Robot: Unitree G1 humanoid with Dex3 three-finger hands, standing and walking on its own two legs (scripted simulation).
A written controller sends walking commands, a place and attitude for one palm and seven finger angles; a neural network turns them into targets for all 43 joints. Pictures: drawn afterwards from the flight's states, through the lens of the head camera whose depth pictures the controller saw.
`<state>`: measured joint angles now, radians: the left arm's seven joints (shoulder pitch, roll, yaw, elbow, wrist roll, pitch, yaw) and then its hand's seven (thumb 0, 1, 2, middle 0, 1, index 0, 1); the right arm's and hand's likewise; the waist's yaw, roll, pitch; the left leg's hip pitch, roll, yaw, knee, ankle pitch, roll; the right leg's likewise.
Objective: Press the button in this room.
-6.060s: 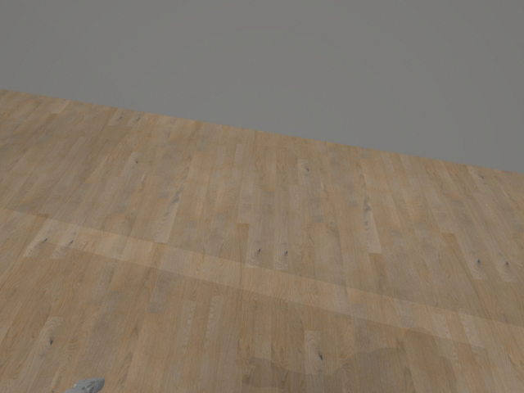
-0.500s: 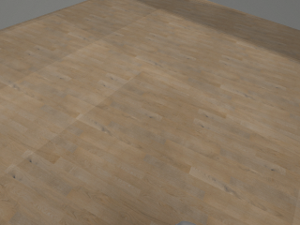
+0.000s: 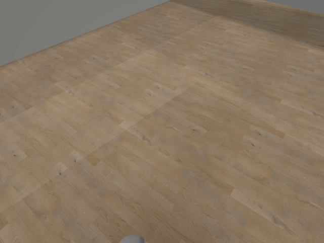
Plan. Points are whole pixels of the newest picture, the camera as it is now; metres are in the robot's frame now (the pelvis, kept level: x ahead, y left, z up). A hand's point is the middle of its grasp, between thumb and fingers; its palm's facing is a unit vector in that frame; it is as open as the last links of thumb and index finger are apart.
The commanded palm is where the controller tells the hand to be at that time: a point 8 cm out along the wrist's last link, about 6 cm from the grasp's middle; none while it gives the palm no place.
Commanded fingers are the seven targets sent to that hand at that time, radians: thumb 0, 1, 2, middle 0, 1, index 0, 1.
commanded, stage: turn or walk to find it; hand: left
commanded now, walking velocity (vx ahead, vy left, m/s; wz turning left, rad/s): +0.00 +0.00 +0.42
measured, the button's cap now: out of the picture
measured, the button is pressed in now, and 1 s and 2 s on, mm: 0 0 0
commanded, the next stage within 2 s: none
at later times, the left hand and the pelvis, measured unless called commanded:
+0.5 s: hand out of the picture -0.01 +0.26 -0.17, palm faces +0.26 -0.93 -0.26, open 7.3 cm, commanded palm none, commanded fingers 0.00 0.90 0.90 -0.20 -0.30 -0.20 -0.30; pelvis -0.03 +0.04 +0.00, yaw +12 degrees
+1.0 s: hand out of the picture -0.08 +0.20 -0.16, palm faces +0.45 -0.86 -0.25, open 7.3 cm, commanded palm none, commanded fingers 0.00 0.90 0.90 -0.20 -0.30 -0.20 -0.30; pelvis -0.04 +0.00 +0.00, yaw +26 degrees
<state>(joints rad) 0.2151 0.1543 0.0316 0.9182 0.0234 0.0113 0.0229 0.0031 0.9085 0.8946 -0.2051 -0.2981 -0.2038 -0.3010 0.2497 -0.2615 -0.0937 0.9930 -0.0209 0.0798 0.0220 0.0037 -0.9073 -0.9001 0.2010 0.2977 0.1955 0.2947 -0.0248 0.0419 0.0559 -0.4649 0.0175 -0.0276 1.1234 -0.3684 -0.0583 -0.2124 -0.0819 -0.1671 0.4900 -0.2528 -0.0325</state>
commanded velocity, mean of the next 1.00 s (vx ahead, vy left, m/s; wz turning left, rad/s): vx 0.00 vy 0.00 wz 0.42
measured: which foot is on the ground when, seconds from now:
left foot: up 0.00-0.20, down 0.22-0.64, up 0.66-1.00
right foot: down 0.00-0.22, up 0.24-0.62, down 0.64-1.00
